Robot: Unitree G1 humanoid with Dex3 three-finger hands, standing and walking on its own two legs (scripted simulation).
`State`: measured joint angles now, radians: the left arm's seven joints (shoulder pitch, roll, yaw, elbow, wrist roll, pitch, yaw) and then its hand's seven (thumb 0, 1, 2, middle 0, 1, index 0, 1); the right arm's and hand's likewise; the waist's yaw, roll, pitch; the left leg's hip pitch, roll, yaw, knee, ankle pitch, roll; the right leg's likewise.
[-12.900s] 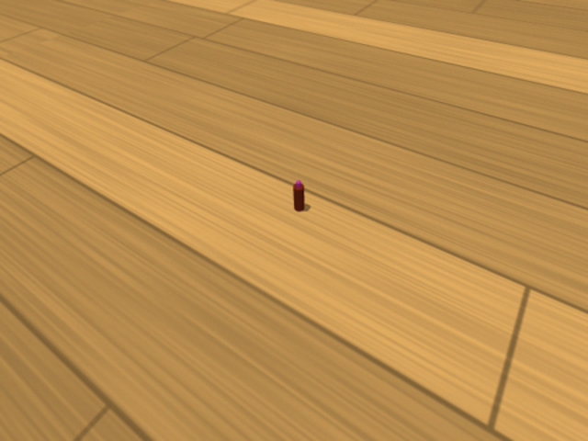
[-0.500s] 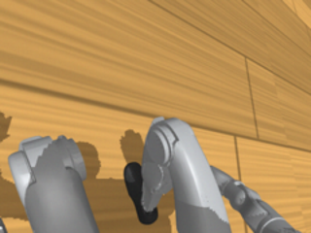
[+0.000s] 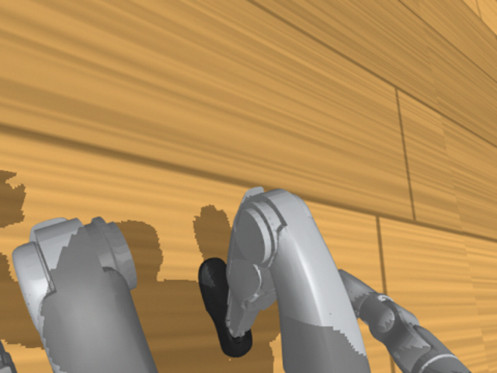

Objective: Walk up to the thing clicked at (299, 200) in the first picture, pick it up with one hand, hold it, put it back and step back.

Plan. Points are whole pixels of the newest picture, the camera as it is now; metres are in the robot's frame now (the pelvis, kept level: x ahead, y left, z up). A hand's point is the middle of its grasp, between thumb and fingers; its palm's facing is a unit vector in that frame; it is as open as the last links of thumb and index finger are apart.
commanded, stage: settle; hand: left
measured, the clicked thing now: out of the picture +0.39 +0.31 -0.19
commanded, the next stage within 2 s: lift in 1.72 s
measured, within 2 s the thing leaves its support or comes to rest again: neither
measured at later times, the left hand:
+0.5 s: hand out of the picture +0.37 +0.31 -0.05, palm faces +0.37 -0.93 -0.02, open 6.7 cm
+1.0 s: hand out of the picture +0.38 +0.31 +0.02, palm faces +0.36 -0.93 -0.03, open 6.7 cm
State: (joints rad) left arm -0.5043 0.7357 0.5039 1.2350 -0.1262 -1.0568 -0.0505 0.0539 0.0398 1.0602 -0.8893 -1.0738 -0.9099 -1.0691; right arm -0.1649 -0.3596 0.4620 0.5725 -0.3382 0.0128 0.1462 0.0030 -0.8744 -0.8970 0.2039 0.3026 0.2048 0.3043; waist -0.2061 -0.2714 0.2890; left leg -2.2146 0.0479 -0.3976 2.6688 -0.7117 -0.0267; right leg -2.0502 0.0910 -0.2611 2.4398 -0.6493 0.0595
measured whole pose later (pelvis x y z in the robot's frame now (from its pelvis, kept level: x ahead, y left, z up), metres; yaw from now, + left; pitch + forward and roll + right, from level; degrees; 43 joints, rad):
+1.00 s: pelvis +0.02 -0.02 +0.06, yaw +9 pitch +30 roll -7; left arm -0.46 0.42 0.42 0.76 -0.20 -0.62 -0.21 0.05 0.00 1.11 -0.93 -1.04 -0.94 -1.05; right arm 0.02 -0.29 0.08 0.66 -0.08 0.05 0.07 0.01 -0.88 -0.89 0.20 0.30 0.20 0.30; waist -0.09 -0.03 -0.07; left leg -2.22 0.06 -0.17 2.39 -0.71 -0.03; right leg -2.13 0.02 -0.11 2.33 -0.73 0.00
